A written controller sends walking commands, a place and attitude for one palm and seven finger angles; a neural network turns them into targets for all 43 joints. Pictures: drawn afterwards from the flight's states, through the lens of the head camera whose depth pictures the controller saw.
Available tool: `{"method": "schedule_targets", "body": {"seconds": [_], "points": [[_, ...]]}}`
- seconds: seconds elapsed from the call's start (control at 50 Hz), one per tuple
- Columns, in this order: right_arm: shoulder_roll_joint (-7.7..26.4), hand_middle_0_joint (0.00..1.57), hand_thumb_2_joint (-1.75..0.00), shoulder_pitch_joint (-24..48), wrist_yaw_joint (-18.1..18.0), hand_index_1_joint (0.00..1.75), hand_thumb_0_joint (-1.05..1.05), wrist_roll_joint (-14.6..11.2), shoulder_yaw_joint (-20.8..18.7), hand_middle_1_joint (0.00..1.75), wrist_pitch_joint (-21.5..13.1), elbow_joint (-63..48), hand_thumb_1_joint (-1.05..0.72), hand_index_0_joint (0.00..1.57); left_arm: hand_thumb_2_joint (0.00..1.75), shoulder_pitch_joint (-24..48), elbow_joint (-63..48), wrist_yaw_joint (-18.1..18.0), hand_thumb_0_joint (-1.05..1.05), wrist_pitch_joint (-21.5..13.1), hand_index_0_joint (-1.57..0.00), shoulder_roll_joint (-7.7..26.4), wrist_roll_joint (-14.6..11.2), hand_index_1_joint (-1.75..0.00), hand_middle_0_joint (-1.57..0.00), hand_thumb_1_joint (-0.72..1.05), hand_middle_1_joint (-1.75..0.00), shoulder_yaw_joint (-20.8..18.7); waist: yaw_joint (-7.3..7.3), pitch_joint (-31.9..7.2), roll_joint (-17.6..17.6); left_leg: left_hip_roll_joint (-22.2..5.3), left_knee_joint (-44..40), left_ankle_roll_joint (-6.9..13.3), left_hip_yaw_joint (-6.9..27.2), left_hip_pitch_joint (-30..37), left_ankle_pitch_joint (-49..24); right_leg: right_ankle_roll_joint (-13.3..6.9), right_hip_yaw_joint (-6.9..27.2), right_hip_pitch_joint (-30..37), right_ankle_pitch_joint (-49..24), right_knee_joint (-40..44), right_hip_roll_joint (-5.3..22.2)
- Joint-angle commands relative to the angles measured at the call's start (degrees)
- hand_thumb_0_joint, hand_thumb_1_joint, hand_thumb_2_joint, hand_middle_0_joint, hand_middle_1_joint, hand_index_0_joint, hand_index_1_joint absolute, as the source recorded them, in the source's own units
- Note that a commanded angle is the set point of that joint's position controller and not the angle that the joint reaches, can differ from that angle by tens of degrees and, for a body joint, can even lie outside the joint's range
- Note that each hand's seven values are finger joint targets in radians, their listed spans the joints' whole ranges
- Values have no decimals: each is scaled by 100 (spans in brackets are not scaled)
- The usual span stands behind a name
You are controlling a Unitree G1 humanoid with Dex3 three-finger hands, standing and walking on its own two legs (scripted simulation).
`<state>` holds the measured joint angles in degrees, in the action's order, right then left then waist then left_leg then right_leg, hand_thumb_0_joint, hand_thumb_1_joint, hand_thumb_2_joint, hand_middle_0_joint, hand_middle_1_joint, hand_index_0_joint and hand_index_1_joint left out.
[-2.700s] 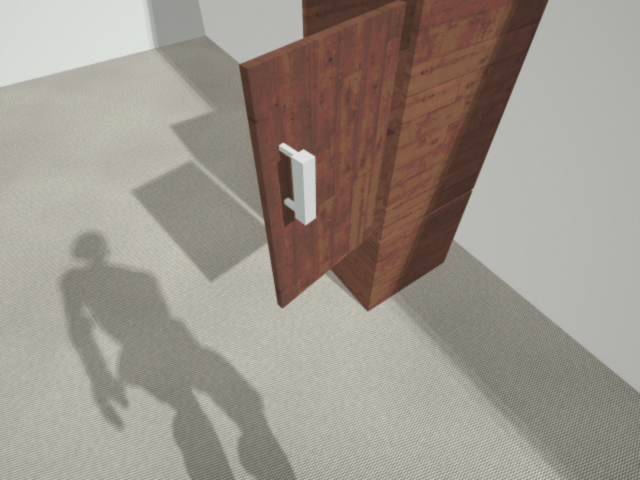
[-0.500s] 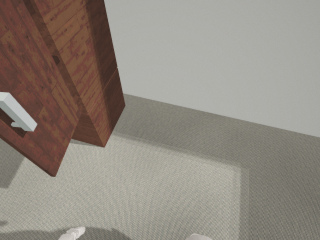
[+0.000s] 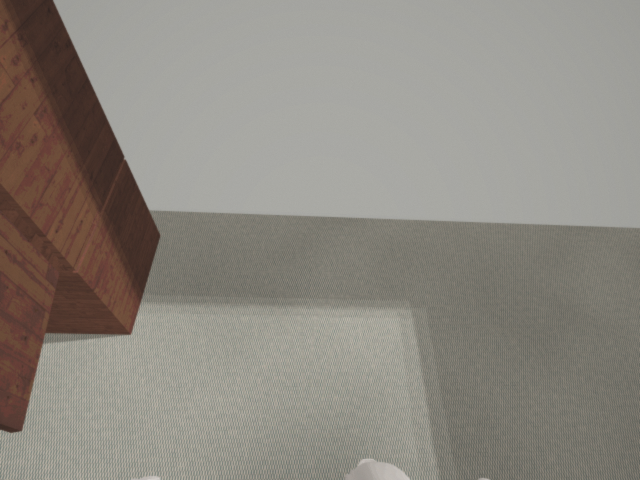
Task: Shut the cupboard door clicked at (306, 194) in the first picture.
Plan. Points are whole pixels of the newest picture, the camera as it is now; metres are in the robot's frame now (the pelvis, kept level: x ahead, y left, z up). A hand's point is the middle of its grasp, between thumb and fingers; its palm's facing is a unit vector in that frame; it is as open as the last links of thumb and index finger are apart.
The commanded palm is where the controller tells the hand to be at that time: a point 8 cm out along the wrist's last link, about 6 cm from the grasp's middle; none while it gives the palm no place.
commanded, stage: walk around to get in front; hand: left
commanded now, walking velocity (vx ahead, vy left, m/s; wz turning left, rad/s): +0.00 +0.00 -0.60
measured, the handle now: out of the picture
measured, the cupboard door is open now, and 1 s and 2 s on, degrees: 100 100 100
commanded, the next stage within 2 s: none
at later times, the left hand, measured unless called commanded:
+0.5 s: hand (232, 461) +0.16 +0.13 -0.16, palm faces -0.28 -0.93 -0.24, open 7.4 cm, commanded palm none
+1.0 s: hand (288, 396) +0.25 +0.06 -0.16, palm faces -0.57 -0.78 -0.24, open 7.4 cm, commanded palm none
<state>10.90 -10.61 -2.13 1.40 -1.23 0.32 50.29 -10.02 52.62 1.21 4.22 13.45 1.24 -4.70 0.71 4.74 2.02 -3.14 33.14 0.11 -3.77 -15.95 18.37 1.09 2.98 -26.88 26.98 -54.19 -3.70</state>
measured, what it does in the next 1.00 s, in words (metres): steps on the spot, turning right: right foot, then left foot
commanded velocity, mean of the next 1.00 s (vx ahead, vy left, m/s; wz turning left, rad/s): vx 0.00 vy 0.00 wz -0.60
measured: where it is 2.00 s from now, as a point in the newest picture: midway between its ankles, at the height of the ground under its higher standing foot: outside the picture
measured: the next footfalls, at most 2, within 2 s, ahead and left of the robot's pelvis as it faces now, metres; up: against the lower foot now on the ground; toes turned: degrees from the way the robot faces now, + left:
right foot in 0.24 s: +0.04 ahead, -0.15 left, +0.00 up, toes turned -14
left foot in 0.62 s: +0.11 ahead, +0.07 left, +0.00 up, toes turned -19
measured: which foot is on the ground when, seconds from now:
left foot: down 0.00-0.24, up 0.26-0.60, down 0.62-1.00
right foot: up 0.00-0.22, down 0.24-0.62, up 0.64-0.98, down 1.00-1.00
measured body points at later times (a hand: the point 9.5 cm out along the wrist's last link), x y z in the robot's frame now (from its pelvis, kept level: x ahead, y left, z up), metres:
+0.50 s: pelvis +0.02 -0.04 +0.00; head +0.07 -0.06 +0.45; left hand +0.17 +0.18 -0.14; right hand +0.01 -0.32 -0.14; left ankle +0.04 +0.10 -0.68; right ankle +0.00 -0.14 -0.73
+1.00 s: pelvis +0.04 -0.04 -0.01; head +0.07 -0.08 +0.44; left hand +0.28 +0.10 -0.14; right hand -0.10 -0.26 -0.15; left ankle +0.07 +0.08 -0.73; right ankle -0.03 -0.14 -0.73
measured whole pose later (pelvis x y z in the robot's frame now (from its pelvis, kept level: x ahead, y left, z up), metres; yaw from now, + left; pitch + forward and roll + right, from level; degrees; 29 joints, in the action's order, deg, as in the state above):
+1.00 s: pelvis +0.04 -0.04 -0.01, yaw -35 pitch +1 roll -1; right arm 12.5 -16.6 -1.3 1.2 -2.5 1.1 52.6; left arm -6.9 51.4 2.2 3.1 13.8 1.3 -4.1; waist -1.4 5.5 -1.5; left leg -9.7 36.4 -2.3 -14.1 -13.1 22.4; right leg -0.1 -5.3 -17.4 16.5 -34.3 1.4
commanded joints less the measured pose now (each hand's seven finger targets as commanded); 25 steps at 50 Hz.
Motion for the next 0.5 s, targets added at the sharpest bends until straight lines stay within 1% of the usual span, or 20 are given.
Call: {"method": "schedule_targets", "body": {"seconds": [0.0, 0.04, 0.08, 0.1, 0.14, 0.16, 0.18, 0.2, 0.22, 0.24, 0.26, 0.28, 0.3, 0.32, 0.34, 0.38, 0.4, 0.42, 0.46, 0.48], "points": [[1075, 20, -90, -264, -118, 30, 0, 62, -268, 30, -103, -319, -90, 20, 90, 259, -560, 114, 0, -187, -20, 328, 1, -30, -20, 90, -30, -124, -84, -465, -1176, -1526, -1188, 683, 580, 1020, -3387, 220, -317, -721, -62, -1041, 490], [1114, 20, -90, -547, -106, 30, 0, 56, -314, 30, -92, -187, -90, 20, 90, 411, -608, 125, 0, -182, -20, 232, -7, -30, -20, 90, -30, -68, -212, -612, -1242, -1464, -1015, 616, 221, 1253, -3699, 207, -548, -416, -128, -237, 501], [1183, 20, -90, -689, -76, 30, 0, 58, -359, 30, -64, -116, -90, 20, 90, 505, -647, 132, 0, -207, -20, 200, 0, -30, -20, 90, -30, -44, -316, -595, -1438, -1516, -891, 582, 33, 1267, -3699, 151, -774, -89, -179, 430, 442], [1228, 20, -90, -745, -64, 30, 0, 59, -377, 30, -53, -87, -90, 20, 90, 572, -642, 140, 0, -211, -20, 199, -4, -30, -20, 90, -30, -36, -363, -611, -1412, -1549, -856, 584, 47, 1186, -3639, 111, -831, 99, -176, 687, 409], [1322, 20, -90, -687, -32, 30, 0, 52, -416, 30, -29, -83, -90, 20, 90, 503, -629, 136, 0, -240, -20, 236, -4, -30, -20, 90, -30, -37, -317, -607, -1501, -1638, -700, 508, -22, 1039, -3415, 27, -934, 506, -327, 1287, 367], [1343, 20, -90, -606, -20, 30, 0, 41, -437, 30, -18, -101, -90, 20, 90, 317, -587, 129, 0, -261, -20, 276, -3, -30, -20, 90, -30, -59, -184, -622, -1427, -1617, -444, 380, -109, 878, -3212, -27, -943, 907, -729, 1828, 354], [1353, 20, -90, -531, 13, 30, 0, 10, -438, 30, -7, -125, -90, 20, 90, -11, -498, 113, 0, -297, -20, 414, 8, -30, -20, 90, -30, -79, -8, -743, -1180, -1484, 22, 191, -262, 612, -2940, -101, -984, 1542, -1453, 2498, 307], [1207, 20, -90, -454, 48, 30, 0, -46, -433, 30, 4, -200, -90, 20, 90, -511, -355, 58, 0, -341, -20, 794, 33, -30, -20, 90, -30, -164, 242, -1014, -352, -1223, 956, -105, -540, -255, -1917, -341, -260, 2701, -2599, 2957, 937], [688, 20, -90, -129, 79, 30, 0, -87, -294, 30, 22, -497, -90, 20, 90, -907, -237, -45, 0, -390, -20, 1497, 63, -30, -20, 90, -30, -324, 465, -1005, 1691, -232, 2526, -446, -833, -1860, 1676, -1036, 1938, 3345, -4578, 3273, 2561], [917, 20, -90, 9, 17, 30, 0, -83, -279, 30, 114, -548, -90, 20, 90, -1089, -187, -112, 0, -370, -20, 1591, -48, -30, -20, 90, -30, -288, 565, -1016, 1325, -235, 3175, -414, 148, -1863, 1960, -1483, 2009, 2822, -4627, 3289, 2785], [817, 20, -90, 157, -11, 30, 0, -85, -314, 30, 150, -483, -90, 20, 90, -763, -261, -168, 0, -347, -20, 1390, -12, -30, -20, 90, -30, -288, 411, -886, 1539, -260, 3554, -400, 394, -2029, 1668, -1433, 2048, 2533, -3850, 3350, 2356], [908, 20, -90, 140, 4, 30, 0, -74, -334, 30, 166, -387, -90, 20, 90, -350, -353, -212, 0, -309, -20, 1164, -27, -30, -20, 90, -30, -246, 262, -766, 1334, -375, 3637, -409, 487, -2036, 1161, -1324, 1726, 2384, -3328, 3367, 2122], [855, 20, -90, 117, 37, 30, 0, -69, -319, 30, 159, -319, -90, 20, 90, -96, -460, -231, 0, -308, -20, 1006, -13, -30, -20, 90, -30, -196, 121, -695, 978, -390, 3491, -448, 446, -1844, 858, -1226, 1375, 2105, -3343, 3319, 1917], [780, 20, -90, 89, 57, 30, 0, -63, -302, 30, 170, -260, -90, 20, 90, -31, -501, -231, 0, -333, -20, 928, -11, -30, -20, 90, -30, -158, 48, -692, 696, -327, 3290, -474, 391, -1624, 681, -1166, 1222, 1903, -3575, 3282, 1778], [723, 20, -90, -2, 65, 30, 0, -63, -296, 30, 191, -198, -90, 20, 90, 6, -509, -226, 0, -350, -20, 947, -8, -30, -20, 90, -30, -143, -30, -707, 558, -278, 3105, -491, 351, -1476, 568, -1144, 1113, 1788, -3565, 3293, 1715], [660, 20, -90, -143, 70, 30, 0, -71, -294, 30, 188, -157, -90, 20, 90, 36, -507, -227, 0, -351, -20, 970, 26, -30, -20, 90, -30, -155, -69, -829, 421, -168, 2556, -486, 287, -1198, 535, -1153, 1122, 1800, -3345, 3283, 1631], [633, 20, -90, -106, 75, 30, 0, -69, -285, 30, 187, -150, -90, 20, 90, -27, -512, -207, 0, -342, -20, 1009, 20, -30, -20, 90, -30, -164, -23, -820, 399, -88, 2339, -482, 236, -1138, 488, -1169, 1191, 1759, -3192, 3326, 1570], [635, 20, -90, -39, 72, 30, 0, -72, -287, 30, 177, -196, -90, 20, 90, -75, -489, -194, 0, -336, -20, 1017, 19, -30, -20, 90, -30, -169, 11, -753, 453, -39, 2119, -470, 240, -1126, 503, -1189, 1298, 1761, -3153, 3335, 1552], [653, 20, -90, 5, 58, 30, 0, -85, -291, 30, 149, -249, -90, 20, 90, -48, -498, -175, 0, -318, -20, 1047, 30, -30, -20, 90, -30, -191, 4, -650, 634, 19, 1642, -438, 246, -974, 569, -1211, 1468, 1616, -2963, 3345, 1548], [647, 20, -90, -4, 53, 30, 0, -97, -288, 30, 129, -277, -90, 20, 90, -57, -481, -172, 0, -309, -20, 1037, 45, -30, -20, 90, -30, -201, 14, -687, 602, 59, 1395, -414, 250, -826, 614, -1207, 1591, 1589, -2970, 3297, 1548]]}}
